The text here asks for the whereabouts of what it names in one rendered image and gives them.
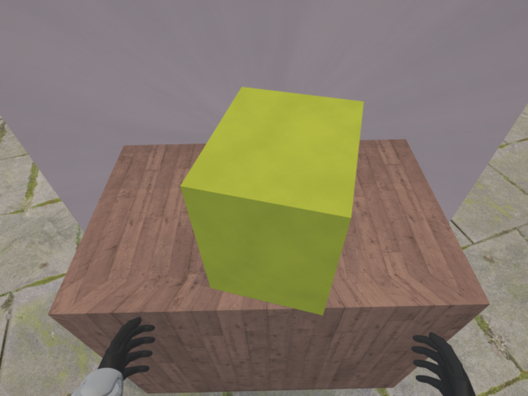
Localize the left robot forearm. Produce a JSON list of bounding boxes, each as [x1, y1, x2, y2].
[[71, 368, 124, 396]]

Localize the right robot hand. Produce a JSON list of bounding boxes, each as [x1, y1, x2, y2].
[[412, 332, 476, 396]]

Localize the carton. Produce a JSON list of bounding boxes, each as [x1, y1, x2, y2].
[[180, 87, 364, 315]]

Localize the pedestal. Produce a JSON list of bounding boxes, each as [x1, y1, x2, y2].
[[48, 139, 490, 394]]

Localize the left robot hand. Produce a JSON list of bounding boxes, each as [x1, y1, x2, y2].
[[98, 317, 155, 380]]

